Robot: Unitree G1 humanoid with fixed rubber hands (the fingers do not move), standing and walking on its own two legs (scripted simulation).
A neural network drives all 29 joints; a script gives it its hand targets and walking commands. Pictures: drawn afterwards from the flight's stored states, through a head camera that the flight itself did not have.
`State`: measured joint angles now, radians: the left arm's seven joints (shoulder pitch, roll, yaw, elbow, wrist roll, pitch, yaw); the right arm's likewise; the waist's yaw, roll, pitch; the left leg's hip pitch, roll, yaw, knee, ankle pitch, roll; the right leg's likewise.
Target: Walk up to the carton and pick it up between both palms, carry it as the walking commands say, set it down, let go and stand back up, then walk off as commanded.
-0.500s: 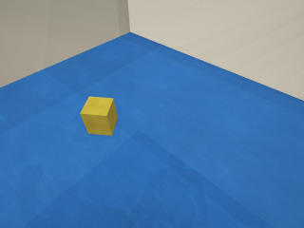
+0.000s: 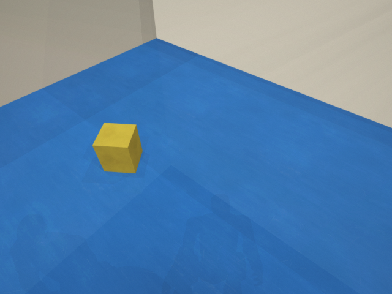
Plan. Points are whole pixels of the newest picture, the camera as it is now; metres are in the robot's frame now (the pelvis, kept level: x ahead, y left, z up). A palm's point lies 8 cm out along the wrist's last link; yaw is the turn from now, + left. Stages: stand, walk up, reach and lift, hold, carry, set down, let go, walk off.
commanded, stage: walk off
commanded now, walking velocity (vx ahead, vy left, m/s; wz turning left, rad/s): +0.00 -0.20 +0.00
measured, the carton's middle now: (120, 148) +1.11 +0.45 -0.65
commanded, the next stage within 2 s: none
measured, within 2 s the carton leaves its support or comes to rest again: neither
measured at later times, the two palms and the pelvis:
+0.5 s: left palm out of the picture -0.02 +0.10 -0.15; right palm out of the picture +0.09 -0.37 -0.14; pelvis -0.02 -0.12 -0.01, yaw +2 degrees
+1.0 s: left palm out of the picture +0.06 +0.02 -0.14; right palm out of the picture -0.04 -0.49 -0.13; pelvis -0.02 -0.23 +0.00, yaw +0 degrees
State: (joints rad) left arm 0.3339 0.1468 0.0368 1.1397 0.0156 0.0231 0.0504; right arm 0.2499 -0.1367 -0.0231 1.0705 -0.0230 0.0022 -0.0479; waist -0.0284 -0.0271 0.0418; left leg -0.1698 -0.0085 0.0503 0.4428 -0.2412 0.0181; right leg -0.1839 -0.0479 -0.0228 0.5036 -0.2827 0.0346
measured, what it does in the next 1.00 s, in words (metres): steps to the right: right foot, then left foot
